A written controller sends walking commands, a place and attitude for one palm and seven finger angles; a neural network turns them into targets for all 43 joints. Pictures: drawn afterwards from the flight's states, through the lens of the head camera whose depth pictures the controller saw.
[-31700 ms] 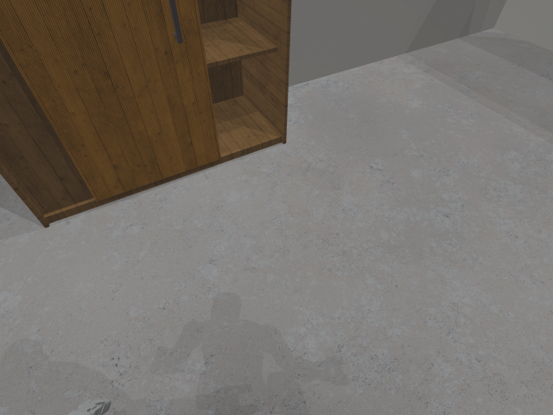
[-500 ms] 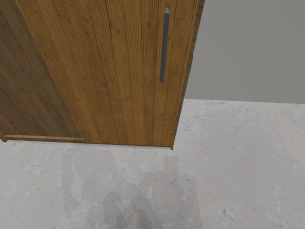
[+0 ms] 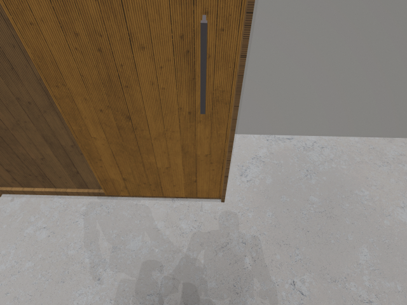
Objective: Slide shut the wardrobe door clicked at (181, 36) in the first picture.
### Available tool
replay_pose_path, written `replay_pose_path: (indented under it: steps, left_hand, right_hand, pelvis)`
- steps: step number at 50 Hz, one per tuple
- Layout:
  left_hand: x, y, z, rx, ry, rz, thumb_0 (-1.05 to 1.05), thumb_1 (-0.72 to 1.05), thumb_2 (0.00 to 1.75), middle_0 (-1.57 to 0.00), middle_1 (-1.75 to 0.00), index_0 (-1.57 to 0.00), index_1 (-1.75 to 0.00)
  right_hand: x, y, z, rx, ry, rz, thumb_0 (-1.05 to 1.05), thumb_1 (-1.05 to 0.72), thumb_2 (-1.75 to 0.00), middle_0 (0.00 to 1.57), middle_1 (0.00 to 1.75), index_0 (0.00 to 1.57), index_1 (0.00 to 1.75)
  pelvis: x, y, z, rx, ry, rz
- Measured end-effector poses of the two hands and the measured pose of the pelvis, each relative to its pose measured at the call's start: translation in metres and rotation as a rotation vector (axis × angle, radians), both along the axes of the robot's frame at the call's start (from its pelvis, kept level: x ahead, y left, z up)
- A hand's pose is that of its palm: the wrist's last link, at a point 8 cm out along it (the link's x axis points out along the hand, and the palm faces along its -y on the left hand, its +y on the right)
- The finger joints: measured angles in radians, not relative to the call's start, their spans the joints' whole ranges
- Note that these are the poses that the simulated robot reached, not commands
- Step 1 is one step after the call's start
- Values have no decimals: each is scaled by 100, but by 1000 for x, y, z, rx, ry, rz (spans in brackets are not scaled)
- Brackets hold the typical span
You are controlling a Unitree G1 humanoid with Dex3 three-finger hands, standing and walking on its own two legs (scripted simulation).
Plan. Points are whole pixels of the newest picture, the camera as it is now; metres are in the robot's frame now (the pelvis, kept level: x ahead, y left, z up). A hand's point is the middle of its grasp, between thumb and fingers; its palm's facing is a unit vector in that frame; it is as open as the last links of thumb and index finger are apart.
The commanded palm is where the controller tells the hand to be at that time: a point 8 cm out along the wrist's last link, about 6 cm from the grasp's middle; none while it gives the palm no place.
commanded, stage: look to check the result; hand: left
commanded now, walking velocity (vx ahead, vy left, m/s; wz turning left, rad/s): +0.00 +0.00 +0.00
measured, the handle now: (203, 70) +0.74 +0.03 +0.08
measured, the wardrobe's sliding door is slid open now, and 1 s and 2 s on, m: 0.00 0.00 0.00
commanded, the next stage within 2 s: stand and wait in 0.52 s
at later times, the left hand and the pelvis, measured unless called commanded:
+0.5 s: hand out of the picture +0.08 +0.21 -0.17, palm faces -0.01 -0.96 -0.26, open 7.4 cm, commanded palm none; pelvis +0.02 -0.01 +0.00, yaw +0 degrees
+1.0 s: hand out of the picture +0.10 +0.23 -0.16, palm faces -0.01 -0.96 -0.30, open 7.4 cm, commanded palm none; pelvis +0.03 -0.01 +0.00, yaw +0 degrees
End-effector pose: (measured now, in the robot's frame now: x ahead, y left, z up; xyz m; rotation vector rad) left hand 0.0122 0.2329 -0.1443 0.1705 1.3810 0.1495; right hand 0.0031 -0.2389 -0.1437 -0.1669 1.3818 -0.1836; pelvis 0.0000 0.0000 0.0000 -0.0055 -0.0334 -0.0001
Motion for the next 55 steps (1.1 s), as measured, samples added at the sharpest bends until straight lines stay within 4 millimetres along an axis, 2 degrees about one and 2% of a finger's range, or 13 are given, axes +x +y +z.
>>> replay_pose_path:
  steps: [9, 23, 39, 55]
  left_hand:
    - [24, 10, 6, 35, -36, -18, 1, 91, 90, -20, -30, -20, -30]
    - [59, 19, 12, 56, -90, -39, 1, 90, 90, -20, -30, -20, -30]
    - [75, 31, 15, 74, -96, -44, 1, 90, 90, -20, -30, -20, -30]
    - [91, 40, 20, 97, -109, -46, 1, 90, 90, -20, -30, -20, -30]
  right_hand:
    - [12, -12, 2, -13, -4, 12, 0, -90, -90, 20, 30, 20, 30]
    - [45, -27, 9, -42, -49, 40, 0, -90, -89, 20, 30, 20, 30]
    - [83, -41, 19, -82, -99, 68, 0, -90, -89, 20, 30, 20, 30]
    - [101, -47, 22, -95, -111, 81, 0, -90, -89, 20, 30, 20, 30]
  pelvis:
    - [5, -5, 1, 0, -2, -1]
    - [14, -7, 3, 1, 2, 0]
    - [26, -5, 4, 2, 6, -1]
    - [38, -6, 5, 6, 11, 1]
